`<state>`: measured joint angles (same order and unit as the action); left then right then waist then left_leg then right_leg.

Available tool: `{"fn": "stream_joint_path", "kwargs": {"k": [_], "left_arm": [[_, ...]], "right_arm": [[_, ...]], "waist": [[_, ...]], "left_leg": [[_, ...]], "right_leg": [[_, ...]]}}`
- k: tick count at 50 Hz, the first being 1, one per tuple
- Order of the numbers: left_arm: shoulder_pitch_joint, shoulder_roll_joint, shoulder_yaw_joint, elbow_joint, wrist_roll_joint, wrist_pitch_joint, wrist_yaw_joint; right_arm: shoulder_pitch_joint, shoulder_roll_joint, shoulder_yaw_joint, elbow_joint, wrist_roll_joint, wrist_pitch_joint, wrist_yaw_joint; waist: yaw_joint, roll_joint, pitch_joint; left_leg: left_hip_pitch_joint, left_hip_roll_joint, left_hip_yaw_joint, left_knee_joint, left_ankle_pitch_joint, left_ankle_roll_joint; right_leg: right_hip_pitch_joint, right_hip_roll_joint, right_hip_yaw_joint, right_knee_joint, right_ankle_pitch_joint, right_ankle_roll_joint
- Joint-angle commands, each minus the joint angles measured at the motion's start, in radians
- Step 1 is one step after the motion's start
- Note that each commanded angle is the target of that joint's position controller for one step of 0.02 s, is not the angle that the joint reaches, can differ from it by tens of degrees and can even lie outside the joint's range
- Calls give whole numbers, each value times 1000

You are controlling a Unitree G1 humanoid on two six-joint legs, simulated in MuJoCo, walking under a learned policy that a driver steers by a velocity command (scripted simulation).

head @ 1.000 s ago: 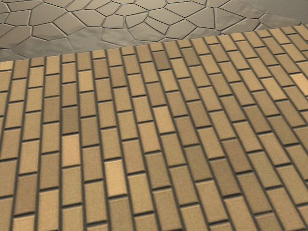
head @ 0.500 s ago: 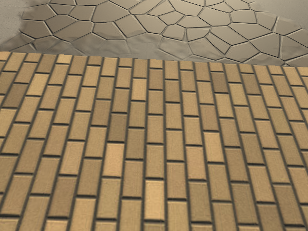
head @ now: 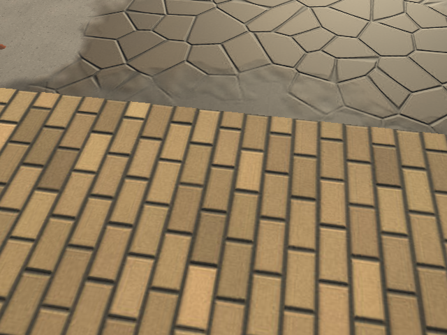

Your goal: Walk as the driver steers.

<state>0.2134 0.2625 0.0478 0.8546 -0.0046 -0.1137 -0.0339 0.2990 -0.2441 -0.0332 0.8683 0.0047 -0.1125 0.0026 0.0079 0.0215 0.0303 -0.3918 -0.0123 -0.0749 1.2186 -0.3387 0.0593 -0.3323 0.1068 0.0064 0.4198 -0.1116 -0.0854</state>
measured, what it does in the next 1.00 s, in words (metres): walks ahead, turning right: left foot, then right foot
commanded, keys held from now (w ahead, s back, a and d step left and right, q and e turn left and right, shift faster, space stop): w+e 0.72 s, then w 0.04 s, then w+q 0.24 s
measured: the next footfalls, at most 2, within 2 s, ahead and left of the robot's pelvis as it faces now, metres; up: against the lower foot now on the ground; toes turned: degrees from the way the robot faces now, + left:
left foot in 0.34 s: +0.36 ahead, +0.13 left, +0.00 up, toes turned -15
right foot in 0.86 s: +0.53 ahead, -0.23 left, +0.00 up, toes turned -30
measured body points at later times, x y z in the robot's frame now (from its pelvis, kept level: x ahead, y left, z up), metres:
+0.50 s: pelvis +0.27 +0.04 +0.01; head +0.29 +0.05 +0.46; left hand +0.43 +0.28 -0.11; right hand +0.32 -0.26 -0.09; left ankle +0.32 +0.13 -0.74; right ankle +0.20 -0.09 -0.65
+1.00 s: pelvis +0.49 -0.12 +0.00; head +0.51 -0.14 +0.45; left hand +0.74 +0.04 -0.09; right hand +0.41 -0.39 -0.13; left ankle +0.48 +0.07 -0.64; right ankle +0.49 -0.21 -0.74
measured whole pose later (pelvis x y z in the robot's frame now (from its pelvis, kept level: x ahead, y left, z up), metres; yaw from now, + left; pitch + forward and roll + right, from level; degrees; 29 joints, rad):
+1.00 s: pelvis +0.49 -0.12 +0.00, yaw -26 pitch +2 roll +0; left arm 0.19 0.25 0.05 0.68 0.00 -0.07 -0.03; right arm 0.31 -0.29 -0.04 0.87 0.04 -0.08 0.01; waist -0.02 0.03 0.03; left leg -0.44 0.08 -0.04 1.20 -0.37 0.02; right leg -0.34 0.02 -0.09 0.50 -0.20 -0.06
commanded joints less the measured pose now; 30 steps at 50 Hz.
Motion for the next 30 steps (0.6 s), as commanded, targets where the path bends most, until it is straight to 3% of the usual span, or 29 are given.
{"fn": "stream_joint_path", "kwargs": {"k": [1, 3, 6, 8, 11, 13, 15, 16, 17, 18, 19, 20, 21, 22, 24, 30], "left_arm": [[2, 82, 11, -66, 2, -6, 1], [37, 111, 19, -60, -8, -4, 12], [96, 149, 32, -54, -15, 5, 32], [134, 156, 35, -50, -22, 15, 39], [186, 147, 34, -42, -29, 29, 42], [188, 148, 36, -48, -29, 38, 47], [160, 142, 36, -64, -24, 48, 52], [142, 113, 27, -77, -18, 48, 50], [134, 45, 4, -101, -3, 43, 46], [263, -10, -14, -135, -30, 30, 43], [264, 97, 6, -115, -47, 31, 47], [175, 149, 22, -121, -40, 39, 47], [138, 136, 24, -127, -29, 46, 48], [111, 122, 27, -138, -19, 50, 45], [102, 84, 26, -155, -23, 62, 33], [-1, 53, 19, -225, -19, 69, 16]], "right_arm": [[0, -92, -26, -94, -17, -23, -9], [-29, -75, -21, -116, -24, -13, -17], [-178, -55, -8, -166, -24, -9, -22], [-251, -52, -4, -185, -15, -13, -16], [-314, -76, -9, -215, 1, -18, -9], [-325, -108, -21, -229, 6, -26, -5], [-250, -137, -37, -214, 6, -36, -5], [-149, -165, -51, -195, 0, -40, -11], [19, -226, -68, -176, -11, -40, -20], [92, -300, -88, -147, -18, -20, -16], [70, -205, -72, -158, -10, -17, -9], [33, -142, -56, -169, -4, -16, -8], [-21, -126, -47, -175, -7, -14, -5], [-60, -105, -41, -171, -9, -10, -1], [-79, -98, -40, -156, -16, -13, 2], [-43, -157, -62, -109, -12, -16, -1]], "waist": [[-35, -36, -58], [-33, -63, -39], [11, -69, -13], [39, -88, -16], [60, -104, -23], [46, -113, -27], [-7, -129, -48], [-57, -123, -103], [-124, -12, -235], [-64, 320, -336], [-74, 235, -269], [-90, 123, -153], [-67, 48, -96], [-48, 46, -51], [-22, 88, -25], [-29, 42, -15]], "left_leg": [[-214, 106, -36, -85, 56, -15], [-204, 102, -3, -205, 75, -50], [-163, 73, 18, -456, 257, -81], [-94, 34, 26, -587, 371, -92], [-41, 8, 7, -676, 397, -101], [-8, 4, -13, -736, 335, -88], [103, 8, -4, -795, 274, -55], [253, 51, -22, -812, 248, -22], [497, 229, -181, -809, 186, 46], [755, 440, -600, -885, 15, 202], [707, 451, -687, -920, -146, 199], [595, 406, -534, -927, -95, 157], [483, 355, -400, -947, 36, 132], [404, 312, -309, -975, 125, 122], [307, 261, -170, -1026, 230, 109], [327, 263, 32, -1061, 463, 131]], "right_leg": [[184, -269, 400, -246, 57, -201], [114, -252, 337, -261, 116, -211], [45, -215, 280, -261, 96, -179], [22, -192, 264, -238, 71, -150], [64, -212, 324, -186, 5, -131], [122, -233, 391, -132, -41, -116], [138, -218, 422, -43, -31, -90], [96, -175, 393, 69, -10, -60], [-28, -106, 291, 359, -126, -21], [-351, 3, 155, 628, -467, 23], [-479, -85, 171, 788, -453, 34], [-501, -117, 168, 838, -356, 40], [-464, -149, 146, 830, -276, 52], [-445, -172, 140, 792, -225, 60], [-387, -206, 109, 763, -171, 68], [-438, -219, 95, 563, 27, 88]]}}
